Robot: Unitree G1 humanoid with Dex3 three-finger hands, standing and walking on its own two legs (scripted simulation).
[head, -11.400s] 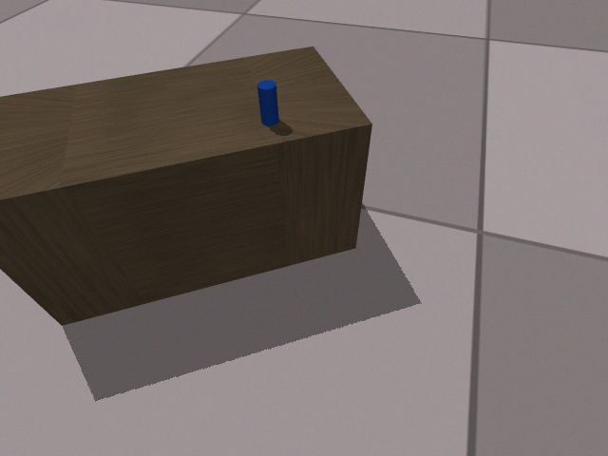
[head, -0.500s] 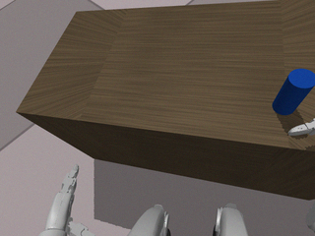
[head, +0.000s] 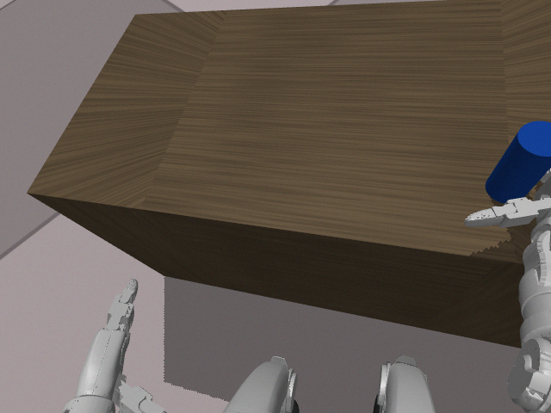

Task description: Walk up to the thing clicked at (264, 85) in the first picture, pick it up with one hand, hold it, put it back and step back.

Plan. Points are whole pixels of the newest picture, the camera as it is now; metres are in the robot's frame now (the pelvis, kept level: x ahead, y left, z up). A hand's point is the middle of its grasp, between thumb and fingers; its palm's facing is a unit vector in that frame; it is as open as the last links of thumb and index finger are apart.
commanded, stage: close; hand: right
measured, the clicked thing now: (522, 166) +0.48 -0.24 +0.00
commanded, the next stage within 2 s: settle in 0.88 s
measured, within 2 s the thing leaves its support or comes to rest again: leaves its support in 1.22 s
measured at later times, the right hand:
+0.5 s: hand (510, 171) +0.47 -0.23 +0.00, palm faces +0.26 +0.97 +0.01, open 13.1 cm
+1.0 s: hand (519, 167) +0.48 -0.24 +0.00, palm faces +0.27 +0.96 +0.01, open 7.8 cm
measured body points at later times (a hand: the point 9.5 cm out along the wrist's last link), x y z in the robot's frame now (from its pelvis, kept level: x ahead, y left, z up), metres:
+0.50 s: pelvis +0.00 +0.00 +0.00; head +0.14 -0.06 +0.42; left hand +0.16 +0.27 +0.02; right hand +0.46 -0.28 +0.00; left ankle -0.01 +0.15 -0.62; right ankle +0.06 -0.12 -0.62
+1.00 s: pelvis +0.00 -0.01 +0.00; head +0.13 -0.07 +0.43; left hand +0.15 +0.27 +0.02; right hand +0.46 -0.29 +0.01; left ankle -0.01 +0.14 -0.62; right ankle +0.06 -0.12 -0.62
